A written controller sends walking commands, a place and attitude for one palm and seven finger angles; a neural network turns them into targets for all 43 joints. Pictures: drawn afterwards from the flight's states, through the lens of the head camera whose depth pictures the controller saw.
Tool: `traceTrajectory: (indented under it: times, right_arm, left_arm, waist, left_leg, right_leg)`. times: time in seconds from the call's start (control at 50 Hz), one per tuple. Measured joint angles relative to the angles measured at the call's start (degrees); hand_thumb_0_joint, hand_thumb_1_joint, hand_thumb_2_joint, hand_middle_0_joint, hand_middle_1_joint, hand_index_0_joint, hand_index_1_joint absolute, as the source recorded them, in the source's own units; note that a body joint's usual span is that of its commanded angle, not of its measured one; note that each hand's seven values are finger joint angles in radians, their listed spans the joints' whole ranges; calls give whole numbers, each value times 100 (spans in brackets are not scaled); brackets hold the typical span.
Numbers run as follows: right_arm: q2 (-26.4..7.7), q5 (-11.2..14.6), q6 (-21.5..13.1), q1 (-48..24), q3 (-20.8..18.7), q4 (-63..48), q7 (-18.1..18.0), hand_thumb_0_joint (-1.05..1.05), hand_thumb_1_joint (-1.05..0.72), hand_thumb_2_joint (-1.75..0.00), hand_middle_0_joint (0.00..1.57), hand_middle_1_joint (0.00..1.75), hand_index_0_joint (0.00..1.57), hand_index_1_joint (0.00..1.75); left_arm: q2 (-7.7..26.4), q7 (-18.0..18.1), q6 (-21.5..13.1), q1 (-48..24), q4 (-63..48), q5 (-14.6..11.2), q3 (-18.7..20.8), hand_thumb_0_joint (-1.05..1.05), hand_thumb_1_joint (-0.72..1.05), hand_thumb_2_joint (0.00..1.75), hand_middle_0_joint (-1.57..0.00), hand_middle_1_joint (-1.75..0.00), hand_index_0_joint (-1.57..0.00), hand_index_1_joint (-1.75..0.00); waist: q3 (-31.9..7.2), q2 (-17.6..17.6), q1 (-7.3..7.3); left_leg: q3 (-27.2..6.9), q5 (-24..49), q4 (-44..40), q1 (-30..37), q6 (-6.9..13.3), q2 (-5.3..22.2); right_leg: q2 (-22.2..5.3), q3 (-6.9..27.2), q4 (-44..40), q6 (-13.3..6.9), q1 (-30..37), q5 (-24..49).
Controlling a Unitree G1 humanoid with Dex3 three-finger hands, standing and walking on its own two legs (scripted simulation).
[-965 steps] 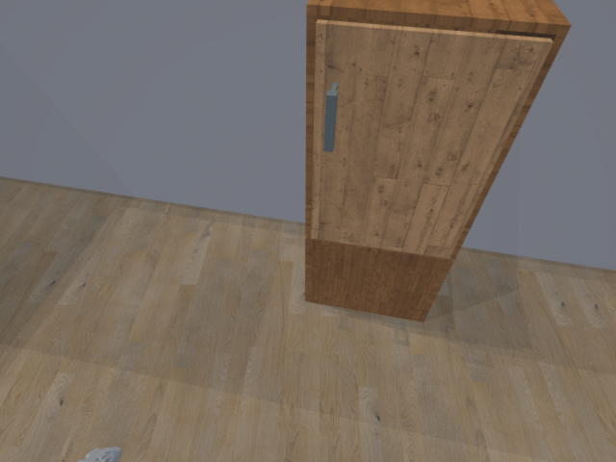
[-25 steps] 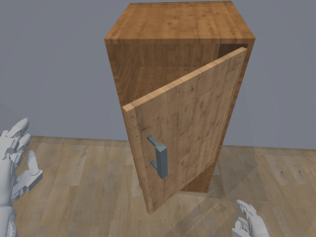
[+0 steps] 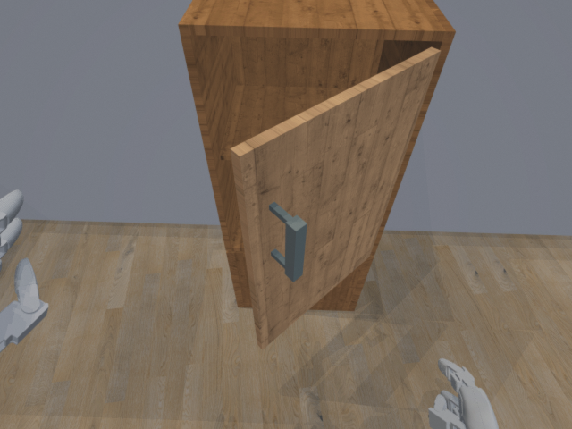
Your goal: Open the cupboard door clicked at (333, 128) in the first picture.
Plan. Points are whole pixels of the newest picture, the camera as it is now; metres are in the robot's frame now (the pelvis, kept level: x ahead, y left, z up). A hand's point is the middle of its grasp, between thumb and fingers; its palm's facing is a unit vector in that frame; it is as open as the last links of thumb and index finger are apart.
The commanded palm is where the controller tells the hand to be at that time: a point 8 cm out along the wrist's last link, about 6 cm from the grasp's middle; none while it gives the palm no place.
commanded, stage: step back with the hand held close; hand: left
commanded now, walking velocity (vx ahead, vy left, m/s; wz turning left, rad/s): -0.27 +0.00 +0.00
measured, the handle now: (285, 242) +0.36 +0.03 +0.06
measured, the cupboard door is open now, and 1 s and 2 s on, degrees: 43 43 43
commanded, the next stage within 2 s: stop stepping back and stand still in 0.72 s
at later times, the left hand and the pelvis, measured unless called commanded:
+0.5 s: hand out of the picture +0.13 +0.30 +0.16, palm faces +0.48 -0.77 -0.41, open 7.5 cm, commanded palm +0.05 +0.34 +0.18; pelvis -0.06 +0.03 -0.01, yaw +4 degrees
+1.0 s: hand out of the picture +0.01 +0.24 +0.17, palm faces +0.33 -0.77 -0.54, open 7.5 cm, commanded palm -0.04 +0.28 +0.18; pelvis -0.19 -0.01 +0.00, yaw -2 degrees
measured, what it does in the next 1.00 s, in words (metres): walks backwards: left foot, then right foot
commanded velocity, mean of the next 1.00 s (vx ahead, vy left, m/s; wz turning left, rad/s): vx -0.22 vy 0.03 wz -0.04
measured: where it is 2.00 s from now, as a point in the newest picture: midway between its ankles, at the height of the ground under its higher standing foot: outside the picture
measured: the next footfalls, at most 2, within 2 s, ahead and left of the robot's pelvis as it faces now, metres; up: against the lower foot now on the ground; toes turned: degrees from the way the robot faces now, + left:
left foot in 0.48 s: +0.03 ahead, +0.13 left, +0.00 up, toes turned +3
right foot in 0.88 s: -0.24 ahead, -0.09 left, +0.00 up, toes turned +1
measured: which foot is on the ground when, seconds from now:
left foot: down 0.00-0.34, up 0.36-0.46, down 0.48-0.88, up 0.90-1.00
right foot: down 0.00-0.50, up 0.52-0.86, down 0.88-1.00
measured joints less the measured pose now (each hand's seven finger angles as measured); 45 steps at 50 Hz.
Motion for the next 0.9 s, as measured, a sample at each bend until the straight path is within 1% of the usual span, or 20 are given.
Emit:
traceTrajectory:
  times: [0.08,0.16,0.28,0.32,0.34,0.4,0.44,0.46,0.48,0.52,0.56,0.6,0.64,0.68,0.76,0.8,0.84,0.86,0.88,0.9]
  right_arm:
    - [45,-47,-130,99,62,17,-4,2,-91,-90,20,30,20,30]
    - [95,-105,-270,175,113,34,-13,2,-91,-90,20,30,20,30]
    - [189,-154,-428,205,141,97,52,2,-90,-90,20,30,21,30]
    - [202,-171,-437,197,136,141,90,2,-90,-90,20,30,21,30]
    - [203,-180,-438,193,125,167,110,2,-90,-90,20,30,21,30]
    - [179,-179,-413,166,63,309,160,2,-90,-90,20,30,21,30]
    - [175,-189,-370,140,45,399,142,2,-90,-90,20,30,21,30]
    - [161,-189,-360,130,50,407,120,2,-90,-90,20,30,21,30]
    - [116,-188,-371,124,51,375,92,2,-90,-90,20,30,21,30]
    - [136,-179,-410,-17,3,382,30,2,-91,-90,20,30,21,30]
    - [225,-225,-482,-118,-26,352,26,2,-91,-90,20,30,21,30]
    - [320,-278,-633,-148,-38,319,77,2,-91,-90,20,30,20,30]
    - [404,-284,-771,-170,-16,328,157,2,-91,-90,20,30,20,30]
    - [467,-276,-843,-205,29,354,237,2,-91,-90,20,30,21,30]
    - [541,-290,-875,-319,132,381,298,1,-90,-90,20,30,21,30]
    - [565,-298,-857,-368,176,351,308,1,-90,-90,20,30,21,30]
    - [579,-301,-822,-394,212,284,320,1,-90,-90,20,30,21,30]
    - [578,-293,-794,-403,229,232,328,1,-90,-90,20,30,21,30]
    - [567,-278,-758,-418,241,184,342,1,-90,-90,20,30,21,30]
    - [498,-260,-699,-442,226,217,351,1,-90,-90,20,30,21,30]
  left_arm:
    - [-24,55,-118,54,-40,63,54,1,89,89,-21,-30,-21,-30]
    - [-64,78,-191,0,-19,167,123,1,89,89,-21,-30,-21,-30]
    - [-70,50,-256,-90,-78,217,212,2,89,89,-21,-30,-21,-30]
    - [-99,46,-273,-57,-110,233,206,2,89,89,-21,-30,-21,-30]
    - [-110,58,-281,-40,-140,230,194,2,89,89,-21,-30,-21,-30]
    - [-196,118,-330,-107,-190,233,72,1,89,89,-21,-30,-21,-30]
    - [-226,145,-338,-193,-197,245,22,1,88,89,-21,-30,-21,-30]
    - [-225,155,-332,-238,-211,245,19,1,88,89,-21,-30,-21,-30]
    - [-216,160,-329,-284,-245,242,24,1,88,89,-21,-30,-21,-30]
    - [-121,154,-358,-457,-230,248,102,1,88,89,-21,-30,-21,-30]
    - [-13,113,-361,-464,-205,221,240,1,88,89,-21,-30,-21,-30]
    - [41,90,-345,-397,-276,181,337,2,88,89,-21,-30,-21,-30]
    - [51,95,-363,-301,-418,146,368,2,89,89,-21,-30,-21,-30]
    - [24,92,-358,-227,-552,109,326,2,89,89,-21,-30,-21,-30]
    - [16,50,-283,-232,-601,35,215,2,89,89,-21,-30,-20,-30]
    - [77,15,-231,-235,-563,-21,225,2,89,89,-21,-30,-20,-30]
    - [201,-35,-209,-174,-543,-80,304,2,89,89,-21,-30,-20,-30]
    - [286,-61,-219,-119,-554,-111,372,2,89,89,-21,-30,-20,-30]
    - [367,-86,-252,-47,-572,-124,449,2,89,89,-21,-30,-20,-30]
    - [320,-123,-295,-23,-534,-113,409,2,89,89,-21,-30,-21,-30]
  waist:
    - [-41,-3,-13]
    - [-1,-9,10]
    - [80,-44,18]
    - [48,-47,41]
    - [21,-62,57]
    - [-33,-137,107]
    - [-77,-253,116]
    - [-96,-296,102]
    - [-115,-269,71]
    - [42,-370,46]
    - [118,-430,38]
    - [118,-399,25]
    - [94,-380,65]
    - [46,-364,111]
    - [-36,-273,97]
    - [-64,-246,65]
    - [-78,-261,30]
    - [-69,-304,26]
    - [-49,-359,34]
    - [23,-223,25]
  left_leg:
    - [-10,93,26,-147,51,-19]
    - [-11,209,-7,-242,114,-61]
    - [-54,322,-11,-357,129,-172]
    - [-22,-18,160,-468,75,-158]
    - [-10,-301,305,-554,-1,-156]
    - [-39,-948,1219,-775,-171,-141]
    - [-54,-1116,1395,-615,-210,-69]
    - [-75,-1031,1107,-424,-220,-7]
    - [-143,-700,674,-243,-185,91]
    - [-100,-263,597,-311,-80,24]
    - [-39,-203,541,-358,-17,14]
    - [-47,-79,359,-397,-1,75]
    - [-18,115,117,-409,-8,160]
    - [36,321,-130,-425,-30,248]
    - [81,754,-566,-548,-95,384]
    - [96,993,-770,-644,-149,420]
    - [122,1216,-912,-772,-214,421]
    - [158,1300,-919,-854,-248,400]
    - [216,1274,-814,-977,-284,378]
    - [140,887,-526,-1105,-339,444]
  right_leg:
    - [-22,-20,32,61,-141,78]
    - [-16,51,207,148,-311,-84]
    - [48,250,402,87,-465,-26]
    - [34,229,363,44,-488,88]
    - [19,214,329,23,-507,206]
    - [-33,187,361,43,-565,226]
    - [-91,205,392,83,-614,220]
    - [-115,204,432,110,-669,218]
    - [-104,164,498,143,-757,209]
    - [-171,217,686,230,-893,144]
    - [-70,427,1371,272,-1054,-522]
    - [82,525,2147,290,-1141,-1025]
    - [139,516,2518,328,-1068,-1244]
    - [136,482,2588,368,-900,-1377]
    - [114,421,2137,381,-434,-1538]
    - [102,376,1592,335,-149,-1520]
    - [75,297,784,275,206,-1197]
    - [38,262,305,242,411,-951]
    - [-10,265,-115,140,574,-988]
    - [86,217,-178,19,583,-1016]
